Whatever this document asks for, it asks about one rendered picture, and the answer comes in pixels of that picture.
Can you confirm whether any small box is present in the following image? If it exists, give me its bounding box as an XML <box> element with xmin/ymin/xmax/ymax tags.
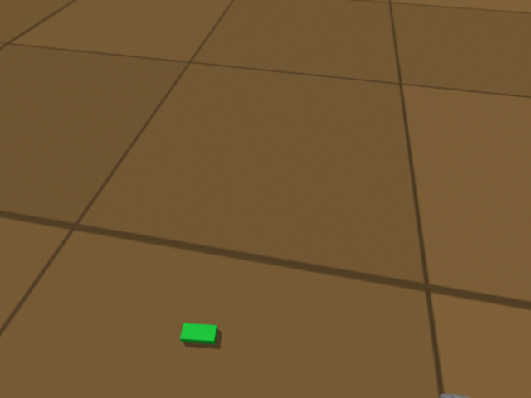
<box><xmin>180</xmin><ymin>323</ymin><xmax>218</xmax><ymax>344</ymax></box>

